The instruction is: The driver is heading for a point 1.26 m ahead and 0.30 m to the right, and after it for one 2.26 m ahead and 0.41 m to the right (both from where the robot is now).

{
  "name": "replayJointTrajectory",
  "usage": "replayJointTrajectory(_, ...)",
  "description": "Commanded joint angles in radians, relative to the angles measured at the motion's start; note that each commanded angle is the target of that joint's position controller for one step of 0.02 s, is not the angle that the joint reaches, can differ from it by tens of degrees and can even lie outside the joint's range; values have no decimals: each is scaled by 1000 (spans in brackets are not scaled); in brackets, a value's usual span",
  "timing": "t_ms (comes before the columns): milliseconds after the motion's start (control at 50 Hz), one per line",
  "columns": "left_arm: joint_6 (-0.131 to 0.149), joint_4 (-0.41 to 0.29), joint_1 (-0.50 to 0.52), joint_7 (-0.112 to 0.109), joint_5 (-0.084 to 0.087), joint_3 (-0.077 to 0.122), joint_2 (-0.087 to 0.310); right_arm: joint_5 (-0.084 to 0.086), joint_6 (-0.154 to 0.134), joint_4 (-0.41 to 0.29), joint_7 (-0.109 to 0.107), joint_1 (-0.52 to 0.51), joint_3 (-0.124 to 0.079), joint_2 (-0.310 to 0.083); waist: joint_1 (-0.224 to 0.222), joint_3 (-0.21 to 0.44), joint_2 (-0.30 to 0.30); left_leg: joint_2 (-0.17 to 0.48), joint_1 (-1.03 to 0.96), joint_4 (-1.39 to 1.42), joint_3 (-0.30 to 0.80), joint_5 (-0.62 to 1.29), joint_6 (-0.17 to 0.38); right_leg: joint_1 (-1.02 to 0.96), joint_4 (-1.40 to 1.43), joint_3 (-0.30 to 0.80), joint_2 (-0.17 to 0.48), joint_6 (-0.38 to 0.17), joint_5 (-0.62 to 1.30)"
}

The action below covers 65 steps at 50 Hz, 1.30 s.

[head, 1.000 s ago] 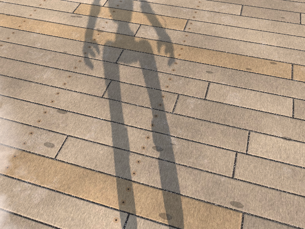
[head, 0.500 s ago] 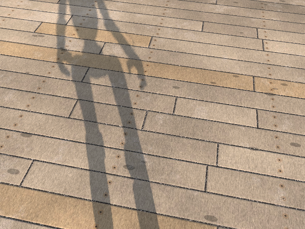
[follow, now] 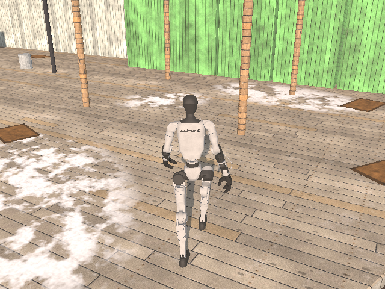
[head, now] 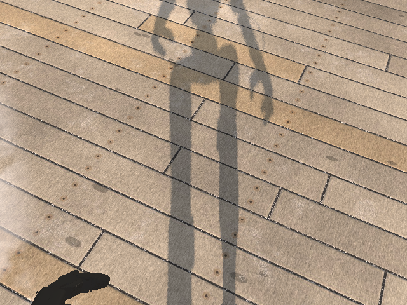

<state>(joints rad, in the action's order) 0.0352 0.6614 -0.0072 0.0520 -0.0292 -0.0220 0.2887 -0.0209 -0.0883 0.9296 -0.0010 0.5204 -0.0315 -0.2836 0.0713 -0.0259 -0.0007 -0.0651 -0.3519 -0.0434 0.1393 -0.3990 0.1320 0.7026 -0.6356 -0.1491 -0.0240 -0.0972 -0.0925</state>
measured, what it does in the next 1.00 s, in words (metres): walks ahead, turning right: right foot, then left foot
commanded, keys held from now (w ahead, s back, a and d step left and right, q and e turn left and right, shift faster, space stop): w+e+shift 0.52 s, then w+shift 0.24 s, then w+q+shift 0.06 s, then q+shift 0.18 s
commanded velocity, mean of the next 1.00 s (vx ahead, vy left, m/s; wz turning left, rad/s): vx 0.92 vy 0.00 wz -0.45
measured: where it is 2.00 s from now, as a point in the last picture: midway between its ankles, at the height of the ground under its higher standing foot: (260, 116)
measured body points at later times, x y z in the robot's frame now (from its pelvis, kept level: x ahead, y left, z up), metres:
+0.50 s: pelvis +0.49 -0.02 +0.01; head +0.53 -0.02 +0.46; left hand +0.56 +0.28 -0.11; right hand +0.67 -0.30 -0.04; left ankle +0.65 +0.09 -0.71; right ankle +0.23 -0.05 -0.64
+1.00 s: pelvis +0.88 -0.22 +0.02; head +0.92 -0.25 +0.47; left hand +1.15 -0.10 -0.09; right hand +0.74 -0.44 -0.12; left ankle +0.83 -0.03 -0.59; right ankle +0.89 -0.31 -0.71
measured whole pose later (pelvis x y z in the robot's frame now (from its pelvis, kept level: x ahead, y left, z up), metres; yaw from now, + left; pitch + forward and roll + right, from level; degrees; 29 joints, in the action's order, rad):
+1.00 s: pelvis +0.88 -0.22 +0.02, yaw -29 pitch +1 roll +1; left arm 0.07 0.75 -0.13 0.01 -0.04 0.00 0.24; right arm 0.00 -0.06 0.90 -0.01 0.38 -0.02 -0.24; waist 0.07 -0.08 0.00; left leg 0.03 0.37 -1.28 0.03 -0.38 0.03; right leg 0.39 -0.60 -0.11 -0.01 -0.06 -0.23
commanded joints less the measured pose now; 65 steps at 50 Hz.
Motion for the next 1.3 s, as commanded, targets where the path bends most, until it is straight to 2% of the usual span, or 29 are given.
replayJointTrajectory(20, 8, 62, -356, -29, 21, 65, 185, -37, 3, -36, -27, -54, -53, -222, -252, 169, -168, 255, 273, -599, -126, 1623, -46, -606, -37, -31, -135, -62, -109)
replayJointTrajectory(40, 4, 133, -576, -46, 20, 90, 212, -41, 9, -52, -34, -130, -54, -225, -371, 217, -109, 223, 450, -957, -155, 1486, -60, -830, -8, 69, -72, -106, -191)
replayJointTrajectory(60, 3, 173, -654, -55, -1, 124, 297, -15, -8, -106, -20, -152, -25, -101, -333, 252, 171, 29, 842, -1503, -147, 600, -112, -1041, 63, 541, 152, -266, -519)
replayJointTrajectory(80, -2, 175, -523, -46, 11, 113, 250, -12, -40, -148, 8, -146, -10, -85, -205, 260, 237, -79, 1091, -1606, -31, 27, -104, -1056, 338, 1079, 279, -341, -569)
replayJointTrajectory(140, 17, 176, -403, -38, 16, 101, 123, -36, -59, -209, 19, -307, 12, -114, -123, 17, -78, 83, 1080, -1421, 16, 134, -88, -665, 424, 843, 225, -286, -425)
replayJointTrajectory(220, 56, 187, -363, -45, 21, 92, 130, -65, 10, -297, 22, -377, 43, -66, -14, -121, -23, 167, 1016, -1144, -52, 78, -144, -294, 520, 629, 107, -257, -309)
replayJointTrajectory(280, 70, 161, -355, -47, 27, 110, 151, -31, 6, -372, 44, -554, 65, -41, -58, -150, -1, 161, 799, -759, -124, 358, -183, -120, 577, 511, 23, -195, -160)
replayJointTrajectory(380, 59, 180, -470, -42, 42, 136, 192, -14, 2, -386, 31, -611, 53, -65, -150, -38, 36, 83, 694, -485, -146, 482, -165, -476, 425, 526, 52, -108, 288)
replayJointTrajectory(420, 53, 185, -479, -47, 28, 145, 235, -12, -10, -348, 9, -467, 20, -131, -81, 102, 32, 28, 521, -442, -152, 302, -146, -592, 135, 510, 46, -63, 581)
replayJointTrajectory(440, 57, 174, -434, -42, 25, 150, 251, -13, -18, -310, -7, -294, 0, -168, 22, 198, 33, 73, 297, -451, -122, 268, -130, -501, -94, 496, 13, -43, 529)
replayJointTrajectory(460, 70, 145, -394, -40, 24, 130, 173, -34, -20, -278, -32, -61, -36, -254, 118, 336, -28, 264, 50, -475, 47, -43, -96, -344, -400, 432, -30, -41, 270)
replayJointTrajectory(480, 71, 90, -468, -46, 76, 88, 8, -77, -15, -268, -31, -36, -53, -318, 47, 476, -314, 589, -183, -331, 578, -272, 0, -26, -715, 311, -117, -13, -425)
replayJointTrajectory(500, 55, 71, -416, -53, 54, 86, 84, -50, -3, -258, -23, -96, -67, -293, 29, 429, -313, 564, -95, -252, 705, -360, 24, 89, -811, 263, -29, -31, -328)
replayJointTrajectory(520, 43, 76, -308, -51, 31, 96, 126, -41, -2, -268, -18, -177, -44, -177, 39, 263, -177, 496, 47, -256, 495, -288, -2, 123, -782, 242, 28, -32, -227)
replayJointTrajectory(540, 38, 70, -253, -36, 14, 94, 114, -41, -3, -247, -11, -197, -31, -123, 29, 161, -87, 440, 177, -254, 340, -88, -12, 101, -735, 234, 55, -28, -180)
replayJointTrajectory(600, 8, 27, -208, 2, -9, 75, 33, -32, -23, -157, 0, -138, -11, -53, -38, 60, -117, 360, 348, -224, 126, 228, -23, 70, -685, 248, 84, -15, -207)
replayJointTrajectory(760, 4, -104, 60, 48, -14, 24, 36, 3, -54, -75, 17, -123, -19, -133, -81, -116, -39, 285, 570, 75, -247, 563, -20, -178, -113, 72, 30, -25, 89)
replayJointTrajectory(820, 16, -69, -34, 20, -28, 36, 85, 6, -37, -27, 7, -52, -31, -226, -160, -10, -90, 307, 404, -186, -257, 1236, -13, -398, -34, 31, -47, -63, -24)
replayJointTrajectory(860, 32, 52, -401, -17, -53, 69, 153, 20, -19, -26, -6, -78, -31, -247, -339, 167, -94, 246, 530, -722, -239, 1161, -50, -827, 97, 132, -1, -74, 52)
replayJointTrajectory(880, 40, 74, -443, -39, -69, 87, 249, 9, -13, -54, 2, 3, -4, -99, -246, 297, 116, 119, 748, -1118, -217, 139, -62, -1060, 44, 408, 298, -63, 178)
replayJointTrajectory(900, 36, 37, -445, -45, -55, 106, 299, 69, -3, -63, -13, 150, -1, -69, -187, 545, 231, 10, 933, -1478, -69, -172, -71, -1222, 106, 843, 560, -171, 471)
replayJointTrajectory(920, 34, 38, -392, -45, -15, 105, 239, 47, 6, -75, -27, 11, -26, -151, -195, 451, 34, 69, 952, -1458, -27, -31, -70, -1065, 119, 664, 482, -164, 656)
replayJointTrajectory(960, 52, 65, -276, -42, -5, 71, 104, 30, 13, -78, -19, -61, -18, -87, -109, 136, 40, 129, 998, -1311, -82, 12, -86, -779, 182, 410, 385, -120, 724)
replayJointTrajectory(980, 55, 63, -256, -50, 1, 63, 71, 17, 31, -67, -10, -58, -22, -77, -83, 95, 69, 141, 966, -1269, -86, 22, -98, -694, 224, 332, 355, -101, 723)
replayJointTrajectory(1040, 68, 80, -235, -56, 16, 63, 56, 4, 82, -80, 11, -61, -32, -23, -17, 68, 72, 132, 908, -1182, -123, 57, -114, -564, 303, 177, 332, -80, 744)
replayJointTrajectory(1120, 72, 78, -133, -74, 32, 62, 33, -2, 84, -160, 38, -204, -17, 26, 8, 15, 122, 121, 838, -810, -209, 360, -97, -461, 343, -58, 226, -38, 596)
replayJointTrajectory(1240, 50, 73, -169, -84, 56, 102, 118, -27, 99, -172, 51, -113, -49, -55, 46, 100, 80, 10, 588, -611, -291, 378, -3, -553, -27, -101, 290, 28, 680)
replayJointTrajectory(1280, 19, 66, -173, -69, 49, 101, 102, -28, 84, -141, 21, 8, -85, -138, 103, 109, -57, 31, 407, -459, -173, 574, 65, -409, -497, -98, 181, 93, 102)
replayJointTrajectory(1300, 2, 40, -273, -59, 15, 90, 29, 4, 96, -168, 11, -93, -102, -239, -32, 45, -242, 240, 364, -555, 187, 1381, 155, -146, -849, -62, -11, 150, -619)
